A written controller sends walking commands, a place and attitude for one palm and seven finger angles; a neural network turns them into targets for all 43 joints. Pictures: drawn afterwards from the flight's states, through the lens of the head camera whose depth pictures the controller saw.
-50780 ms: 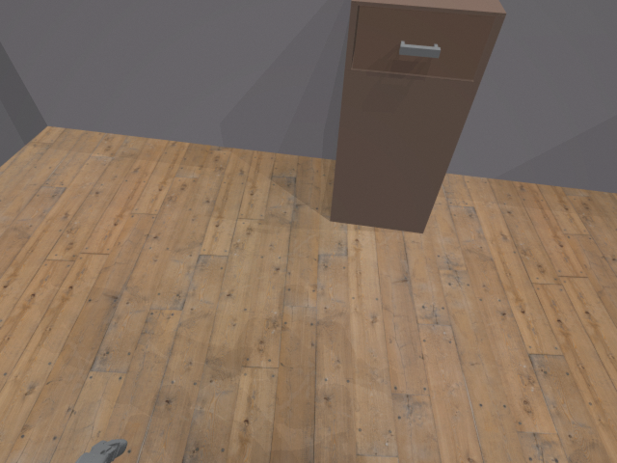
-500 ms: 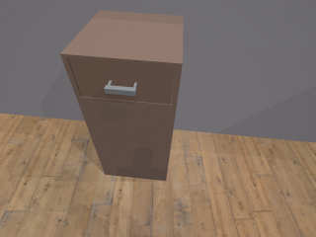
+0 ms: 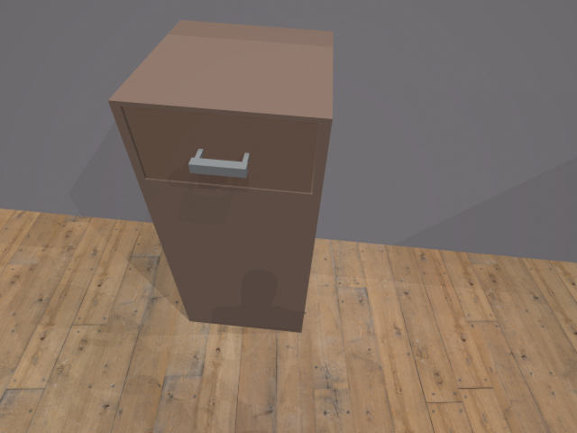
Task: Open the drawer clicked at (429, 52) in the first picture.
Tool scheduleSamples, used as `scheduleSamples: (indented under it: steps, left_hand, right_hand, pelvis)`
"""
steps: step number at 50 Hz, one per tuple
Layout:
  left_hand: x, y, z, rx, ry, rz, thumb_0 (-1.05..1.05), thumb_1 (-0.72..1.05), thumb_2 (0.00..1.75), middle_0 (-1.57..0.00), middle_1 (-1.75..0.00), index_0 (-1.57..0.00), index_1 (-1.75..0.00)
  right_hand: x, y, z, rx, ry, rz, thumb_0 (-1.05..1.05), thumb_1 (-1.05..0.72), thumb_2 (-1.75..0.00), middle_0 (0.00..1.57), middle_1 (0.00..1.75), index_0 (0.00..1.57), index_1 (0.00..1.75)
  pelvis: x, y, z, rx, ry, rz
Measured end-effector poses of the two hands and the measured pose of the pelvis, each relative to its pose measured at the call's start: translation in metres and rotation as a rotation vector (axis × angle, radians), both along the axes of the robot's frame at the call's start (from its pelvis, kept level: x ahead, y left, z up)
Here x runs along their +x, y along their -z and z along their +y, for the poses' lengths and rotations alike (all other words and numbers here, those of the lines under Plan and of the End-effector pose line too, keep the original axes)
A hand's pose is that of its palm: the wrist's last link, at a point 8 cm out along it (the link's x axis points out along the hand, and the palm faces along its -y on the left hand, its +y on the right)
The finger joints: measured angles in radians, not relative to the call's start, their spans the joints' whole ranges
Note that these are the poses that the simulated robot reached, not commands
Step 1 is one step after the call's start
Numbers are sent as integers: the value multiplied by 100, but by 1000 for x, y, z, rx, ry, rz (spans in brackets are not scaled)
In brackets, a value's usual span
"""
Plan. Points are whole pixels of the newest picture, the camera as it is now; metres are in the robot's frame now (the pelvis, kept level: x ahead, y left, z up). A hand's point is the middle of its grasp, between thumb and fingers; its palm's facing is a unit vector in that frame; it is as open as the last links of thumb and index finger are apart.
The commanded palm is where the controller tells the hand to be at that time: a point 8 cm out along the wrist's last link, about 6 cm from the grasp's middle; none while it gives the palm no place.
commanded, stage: shuffle to correct the standing spot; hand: left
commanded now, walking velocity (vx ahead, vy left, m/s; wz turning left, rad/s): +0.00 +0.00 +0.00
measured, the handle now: (221, 161) +0.60 +0.17 +0.03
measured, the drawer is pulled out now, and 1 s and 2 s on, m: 0.00 0.00 0.00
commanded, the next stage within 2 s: come to a stop and stand still in 0.36 s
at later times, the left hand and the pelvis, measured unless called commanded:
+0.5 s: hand out of the picture +0.00 +0.16 -0.19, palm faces +0.07 -0.99 -0.11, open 7.4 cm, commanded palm none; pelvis +0.07 +0.01 -0.01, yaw -1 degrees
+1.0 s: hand (171, 423) +0.18 +0.20 -0.19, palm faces +0.03 -0.98 -0.20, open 7.4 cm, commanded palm none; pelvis +0.09 +0.02 -0.01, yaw +1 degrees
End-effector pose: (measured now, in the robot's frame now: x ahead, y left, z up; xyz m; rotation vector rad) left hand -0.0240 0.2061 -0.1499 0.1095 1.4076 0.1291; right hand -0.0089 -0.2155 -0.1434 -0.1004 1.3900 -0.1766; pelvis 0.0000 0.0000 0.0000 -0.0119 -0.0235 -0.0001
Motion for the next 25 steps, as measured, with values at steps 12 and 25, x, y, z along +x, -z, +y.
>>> scheduleSamples:
  steps: [12, 25]
  left_hand:
    - [5, -3, 2, 5, -13, 16, 0, 91, 90, -20, -30, -20, -30]
    - [18, 14, 3, -46, -60, 124, 0, 91, 90, -20, -30, -20, -30]
  right_hand:
    - [3, 2, -3, 6, 5, 27, 1, -91, -89, 20, 30, 20, 30]
    - [45, 4, 0, -43, 13, 25, 1, -91, -89, 20, 30, 20, 30]
  pelvis:
    - [15, 0, -2, 4, 4, 7]
    - [69, 13, 10, 0, 17, 22]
